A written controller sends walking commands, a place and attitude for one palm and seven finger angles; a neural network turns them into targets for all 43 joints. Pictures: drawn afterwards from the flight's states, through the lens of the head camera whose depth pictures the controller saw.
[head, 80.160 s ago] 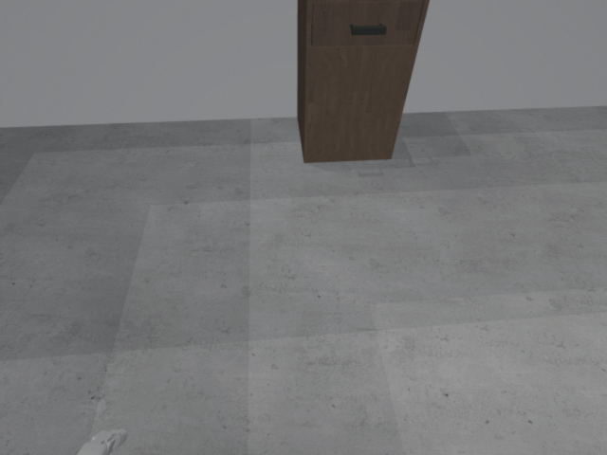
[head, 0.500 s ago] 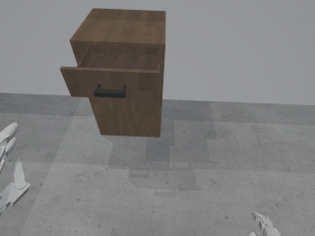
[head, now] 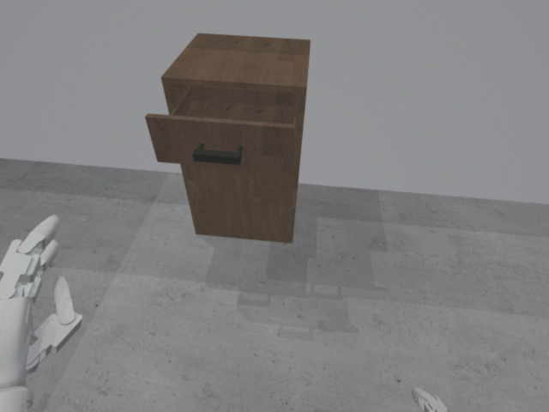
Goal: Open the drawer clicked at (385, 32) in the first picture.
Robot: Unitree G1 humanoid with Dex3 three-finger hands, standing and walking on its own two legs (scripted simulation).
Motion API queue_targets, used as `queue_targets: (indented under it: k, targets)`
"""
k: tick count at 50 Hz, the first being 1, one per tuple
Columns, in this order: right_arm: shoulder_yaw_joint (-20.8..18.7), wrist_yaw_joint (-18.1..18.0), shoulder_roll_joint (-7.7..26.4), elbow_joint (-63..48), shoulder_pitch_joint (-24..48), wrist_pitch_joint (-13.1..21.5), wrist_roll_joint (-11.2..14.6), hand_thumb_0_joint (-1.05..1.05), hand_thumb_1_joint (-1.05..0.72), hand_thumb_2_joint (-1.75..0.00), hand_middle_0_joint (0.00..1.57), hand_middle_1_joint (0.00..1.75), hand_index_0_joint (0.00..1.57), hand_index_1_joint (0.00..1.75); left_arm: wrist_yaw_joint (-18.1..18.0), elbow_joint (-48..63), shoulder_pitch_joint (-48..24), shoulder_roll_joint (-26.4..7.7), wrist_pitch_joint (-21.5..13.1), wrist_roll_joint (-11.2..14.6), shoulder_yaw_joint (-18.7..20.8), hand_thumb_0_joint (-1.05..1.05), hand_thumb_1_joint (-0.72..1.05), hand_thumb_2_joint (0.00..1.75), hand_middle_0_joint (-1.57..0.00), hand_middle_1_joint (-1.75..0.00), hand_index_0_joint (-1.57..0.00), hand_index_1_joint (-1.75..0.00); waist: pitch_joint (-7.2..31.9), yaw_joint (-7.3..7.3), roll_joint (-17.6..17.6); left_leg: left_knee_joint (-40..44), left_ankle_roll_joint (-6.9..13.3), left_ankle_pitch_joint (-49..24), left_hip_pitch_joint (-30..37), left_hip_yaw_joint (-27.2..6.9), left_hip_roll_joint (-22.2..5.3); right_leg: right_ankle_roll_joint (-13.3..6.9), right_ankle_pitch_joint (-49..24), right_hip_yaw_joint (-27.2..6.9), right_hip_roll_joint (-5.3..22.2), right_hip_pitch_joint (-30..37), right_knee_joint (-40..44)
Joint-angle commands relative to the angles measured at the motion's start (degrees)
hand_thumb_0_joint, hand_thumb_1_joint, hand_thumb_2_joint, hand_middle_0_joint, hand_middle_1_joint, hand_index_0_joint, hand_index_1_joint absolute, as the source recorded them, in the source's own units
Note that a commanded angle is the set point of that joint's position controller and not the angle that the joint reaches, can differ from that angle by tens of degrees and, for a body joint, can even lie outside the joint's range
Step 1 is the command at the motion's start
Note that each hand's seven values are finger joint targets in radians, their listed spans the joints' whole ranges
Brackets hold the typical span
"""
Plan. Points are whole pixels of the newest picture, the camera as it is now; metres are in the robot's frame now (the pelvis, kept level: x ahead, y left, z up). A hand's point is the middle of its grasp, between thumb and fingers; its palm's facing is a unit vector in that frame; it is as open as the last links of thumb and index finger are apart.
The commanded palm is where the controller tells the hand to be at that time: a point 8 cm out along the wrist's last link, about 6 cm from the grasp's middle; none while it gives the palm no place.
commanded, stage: stop stepping back and stand still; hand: left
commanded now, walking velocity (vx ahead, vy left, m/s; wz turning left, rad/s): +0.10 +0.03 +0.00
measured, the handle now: (219, 152) +0.82 +0.20 -0.09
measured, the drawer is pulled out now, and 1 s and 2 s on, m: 0.21 0.21 0.21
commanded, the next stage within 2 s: let the arm hang, fingers relaxed in 0.18 s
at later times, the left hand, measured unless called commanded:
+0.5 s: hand out of the picture +0.12 +0.18 -0.14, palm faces +0.07 -0.97 -0.24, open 7.4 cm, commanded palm none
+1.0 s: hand out of the picture +0.01 +0.18 -0.17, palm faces +0.06 -0.97 -0.22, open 7.3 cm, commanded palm none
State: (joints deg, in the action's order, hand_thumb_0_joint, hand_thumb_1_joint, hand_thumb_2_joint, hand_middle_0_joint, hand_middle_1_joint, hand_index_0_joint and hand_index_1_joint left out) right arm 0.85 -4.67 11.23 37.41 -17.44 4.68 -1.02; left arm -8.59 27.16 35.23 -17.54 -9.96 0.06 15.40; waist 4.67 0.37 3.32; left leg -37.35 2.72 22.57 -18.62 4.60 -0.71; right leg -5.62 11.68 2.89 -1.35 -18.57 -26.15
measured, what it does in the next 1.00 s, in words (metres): steps on the spot: left foot, then left foot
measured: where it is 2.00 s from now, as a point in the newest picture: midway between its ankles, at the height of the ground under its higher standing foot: outside the picture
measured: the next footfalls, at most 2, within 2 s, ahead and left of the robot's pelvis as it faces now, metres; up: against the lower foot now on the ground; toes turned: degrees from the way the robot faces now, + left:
left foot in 0.06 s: +0.03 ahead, +0.15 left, +0.00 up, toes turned +3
left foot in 0.50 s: +0.05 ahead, +0.13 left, +0.00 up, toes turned +4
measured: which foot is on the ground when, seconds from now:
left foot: up 0.00-0.04, down 0.06-0.24, up 0.26-0.48, down 0.50-1.00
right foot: down 0.00-1.00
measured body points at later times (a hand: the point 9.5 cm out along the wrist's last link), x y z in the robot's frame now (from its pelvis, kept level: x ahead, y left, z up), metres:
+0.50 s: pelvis -0.01 +0.00 -0.02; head +0.01 -0.02 +0.43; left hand +0.12 +0.23 -0.12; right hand +0.09 -0.23 -0.16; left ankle +0.00 +0.12 -0.74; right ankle +0.03 -0.06 -0.74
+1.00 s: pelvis +0.01 +0.00 +0.00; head +0.02 -0.02 +0.45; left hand +0.01 +0.23 -0.15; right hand -0.01 -0.20 -0.17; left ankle +0.01 +0.13 -0.74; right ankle +0.03 -0.06 -0.74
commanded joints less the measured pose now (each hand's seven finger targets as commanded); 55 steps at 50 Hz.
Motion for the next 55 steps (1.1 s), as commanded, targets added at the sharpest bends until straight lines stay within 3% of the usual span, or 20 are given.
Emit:
queue_targets:
  k: [1, 3, 5, 9, 10, 11, 12, 13, 14, 15, 17, 20, 23, 25, 26, 27, 30, 34, 41, 55]
  targets:
    - [-2.2, -1.1, 6.8, -10.0, 6.1, 5.2, -0.8, 0.00, -0.90, -0.90, 0.20, 0.30, 0.20, 0.30, -2.9, 22.8, -2.4, -14.9, -6.3, -0.2, 10.4, 0.00, 0.90, 0.90, -0.20, -0.30, -0.20, -0.30, -0.2, 1.16, -8.7, 19.7, 2.5, 3.3, 9.5, -3.8, -1.3, 2.4, 22.5, -12.9, 8.0, -1.2, 4.3]
    - [-2.3, -0.4, 7.1, -10.6, 6.6, 5.9, -0.1, 0.00, -0.90, -0.90, 0.20, 0.30, 0.20, 0.30, -3.2, 24.3, -0.8, -14.6, -6.7, -0.5, 10.9, 0.00, 0.90, 0.90, -0.20, -0.30, -0.20, -0.30, -0.9, 0.81, -22.4, 24.4, 7.1, 4.2, 11.9, -22.6, -16.0, 5.8, 15.6, -0.9, 0.1, -10.4, -18.7]
    - [-2.9, 0.1, 6.1, -9.5, 6.0, 6.2, 0.8, 0.00, -0.90, -0.90, 0.20, 0.30, 0.20, 0.30, -2.9, 22.4, 1.8, -15.1, -5.4, 1.0, 12.8, 0.00, 0.90, 0.90, -0.20, -0.30, -0.20, -0.30, -0.7, 0.67, -14.8, 21.8, 8.3, -11.2, 9.7, -19.5, -16.3, 6.6, 16.0, -1.0, -0.1, -11.0, -28.0]
    - [-3.0, 0.4, 7.4, -8.8, 7.7, 5.3, 1.8, 0.00, -0.90, -0.90, 0.20, 0.30, 0.20, 0.30, -2.0, 11.2, 5.1, -13.2, -3.0, 1.6, 12.7, 0.00, 0.90, 0.90, -0.20, -0.30, -0.20, -0.30, -5.8, -0.22, -11.7, 15.6, 4.1, -4.4, -5.7, -7.8, -13.0, 6.1, 10.8, 1.0, 1.7, 5.5, -10.0]
    - [-3.2, 0.3, 8.0, -8.7, 8.0, 4.8, 1.7, 0.00, -0.90, -0.90, 0.20, 0.30, 0.20, 0.30, -1.8, 9.2, 3.8, -13.1, -2.9, 1.5, 12.3, 0.00, 0.90, 0.90, -0.20, -0.30, -0.20, -0.30, -7.4, -0.22, -7.3, 11.5, 2.5, -0.2, -10.2, -5.7, -10.0, 5.7, 8.7, -0.8, 1.1, 9.8, -4.0]
    - [-3.6, 0.3, 8.0, -8.9, 8.5, 4.3, 1.7, 0.00, -0.90, -0.90, 0.20, 0.30, 0.20, 0.30, -1.6, 8.3, 2.3, -13.2, -3.0, 1.4, 11.7, 0.00, 0.90, 0.90, -0.20, -0.30, -0.20, -0.30, -8.9, 0.04, 2.9, 2.7, 0.4, 3.4, -12.7, -3.3, -4.7, 3.4, 11.4, -11.2, 4.6, 9.2, 4.3]
    - [-3.9, 0.6, 7.6, -9.5, 8.9, 3.7, 1.7, 0.00, -0.90, -0.90, 0.20, 0.30, 0.20, 0.30, -1.5, 8.5, 1.0, -13.9, -2.6, 1.6, 11.8, 0.00, 0.90, 0.90, -0.20, -0.30, -0.20, -0.30, -8.6, 0.57, 14.4, -10.4, -1.6, 5.1, -14.3, -0.9, 0.1, -0.1, 15.9, -27.1, 14.9, 5.6, 13.9]
    - [-4.0, 0.8, 8.2, -9.4, 10.3, 3.6, 1.4, 0.00, -0.90, -0.90, 0.20, 0.30, 0.20, 0.30, -1.2, 10.8, -2.6, -14.4, -3.3, 1.9, 11.5, 0.00, 0.90, 0.90, -0.20, -0.30, -0.20, -0.30, -8.0, 0.38, 13.4, -18.9, -1.9, 4.8, -14.1, -3.3, -0.1, -2.7, 11.2, -30.2, 19.5, 5.2, 16.6]
    - [-5.5, 5.8, 9.9, -0.6, 9.7, 2.4, 0.5, 0.00, -0.90, -0.90, 0.20, 0.30, 0.20, 0.30, 5.8, -29.9, -7.7, -3.5, 6.6, -4.5, -6.5, 0.00, 0.90, 0.90, -0.20, -0.30, -0.20, -0.30, -6.7, 1.28, 5.4, -27.5, -2.4, 12.0, -17.9, -6.2, -4.6, -4.3, -11.2, -19.6, 25.6, 1.1, 6.1]
    - [-5.3, 5.4, 6.0, -0.1, 3.9, -0.9, 0.5, 0.00, -0.90, -0.90, 0.20, 0.30, 0.20, 0.30, 6.9, -31.3, -7.8, -1.1, 8.9, -3.4, -6.4, 0.00, 0.90, 0.90, -0.20, -0.30, -0.20, -0.30, -2.6, 1.66, 4.3, -27.9, -2.6, 9.5, -11.0, -6.8, -3.0, -4.3, -11.2, -16.9, 19.3, -1.0, 3.7]
    - [-4.3, 5.7, 4.4, 0.3, 0.8, -3.3, 0.2, 0.00, -0.90, -0.90, 0.20, 0.30, 0.20, 0.30, 7.1, -33.6, -11.7, 0.7, 9.4, -2.6, -7.3, 0.00, 0.90, 0.90, -0.20, -0.30, -0.20, -0.30, -1.1, 2.06, 8.3, -23.9, -2.8, 7.0, -10.8, -2.9, -1.6, -5.1, -16.5, -8.0, 15.4, 4.2, 2.3]
    - [-3.9, 5.4, 3.8, 0.6, 2.2, -5.0, -0.3, 0.00, -0.90, -0.90, 0.20, 0.30, 0.20, 0.30, 7.1, -43.3, -15.9, -0.4, 9.9, -2.5, -9.1, 0.00, 0.90, 0.90, -0.20, -0.30, -0.20, -0.30, -2.7, 1.10, 9.8, -11.4, -2.4, 5.7, -3.6, -1.6, 0.5, -4.9, -16.7, -7.6, 14.3, 3.0, 3.4]
    - [-3.6, 5.2, 3.4, 4.5, -1.2, -5.6, -0.7, 0.00, -0.90, -0.90, 0.20, 0.30, 0.20, 0.30, 7.3, -53.7, -19.1, -1.4, 10.3, -1.5, -10.2, 0.00, 0.90, 0.90, -0.20, -0.30, -0.20, -0.30, -5.0, 2.39, 2.7, 6.4, -1.9, -5.8, 7.3, -1.6, 1.4, -0.9, -1.5, -7.3, 11.4, -0.8, 3.4]
    - [-3.6, 4.5, 7.2, 6.5, -0.5, -4.5, -1.1, 0.00, -0.90, -0.90, 0.20, 0.30, 0.20, 0.30, 7.8, -59.3, -18.5, 1.3, 10.4, -0.7, -11.3, 0.00, 0.90, 0.90, -0.20, -0.30, -0.20, -0.30, -5.6, 0.96, -11.3, 15.3, 2.6, -12.7, 7.2, -15.9, -8.8, 3.8, 7.3, -3.8, 4.7, -4.2, -3.6]
    - [-3.5, 3.8, 8.7, 6.6, 1.9, -4.7, -1.6, 0.00, -0.90, -0.90, 0.20, 0.30, 0.20, 0.30, 7.9, -61.9, -18.8, 1.4, 10.5, -0.7, -11.6, 0.00, 0.90, 0.90, -0.20, -0.30, -0.20, -0.30, -6.0, 0.17, -13.0, 18.6, 5.3, -7.5, 0.7, -19.6, -13.0, 5.1, 7.7, -1.9, 3.2, 1.4, -5.1]
    - [-3.4, 3.5, 9.4, 6.6, 3.7, -5.0, -1.6, 0.00, -0.90, -0.90, 0.20, 0.30, 0.20, 0.30, 7.9, -63.8, -18.7, 1.3, 10.6, -1.0, -11.9, 0.00, 0.90, 0.90, -0.20, -0.30, -0.20, -0.30, -5.5, -1.34, -8.9, 19.9, 5.5, -1.7, -5.8, -19.3, -12.8, 5.3, 6.6, -2.9, 3.1, 8.7, -4.4]
    - [-2.7, 3.0, 4.1, 10.6, 3.4, -4.5, -1.0, 0.00, -0.90, -0.90, 0.20, 0.30, 0.20, 0.30, 7.7, -71.8, -15.8, 2.4, 10.0, -1.2, -10.8, 0.00, 0.90, 0.90, -0.20, -0.30, -0.20, -0.30, -3.5, -1.60, -17.1, 15.6, 0.3, -5.2, -2.4, -8.5, -4.3, 2.9, 1.2, -5.3, 5.3, 12.0, 2.7]
    - [-2.5, 2.7, 1.4, 15.7, -2.5, -5.2, -0.2, 0.00, -0.90, -0.90, 0.20, 0.30, 0.20, 0.30, 7.4, -77.9, -18.7, 1.1, 9.0, -0.7, -11.7, 0.00, 0.90, 0.90, -0.20, -0.30, -0.20, -0.30, -2.1, 0.42, -3.8, 10.9, -1.4, -9.1, 4.0, -4.5, -2.1, 4.0, -3.5, -9.3, 10.0, 12.2, 10.4]
    - [-2.1, 2.3, 1.7, 21.8, -4.6, -5.5, -0.1, 0.00, -0.90, -0.90, 0.20, 0.30, 0.20, 0.30, 6.7, -85.9, -18.9, 2.6, 9.2, -0.3, -12.7, 0.00, 0.90, 0.90, -0.20, -0.30, -0.20, -0.30, -8.1, 0.46, -2.9, 15.8, -1.2, -13.8, 7.0, -5.4, -4.0, 4.7, -4.7, -6.1, 7.9, 10.0, 12.0]
    - [-1.7, 2.1, -0.7, 27.1, -6.8, -5.2, -0.3, 0.00, -0.90, -0.90, 0.20, 0.30, 0.20, 0.30, 6.1, -90.8, -16.9, 5.2, 9.2, -0.2, -13.3, 0.00, 0.90, 0.90, -0.20, -0.30, -0.20, -0.30, -10.6, 0.30, -3.2, 19.1, -0.9, -11.2, 7.2, -5.5, -4.2, 3.2, 1.6, -6.3, 6.6, 8.4, 11.9]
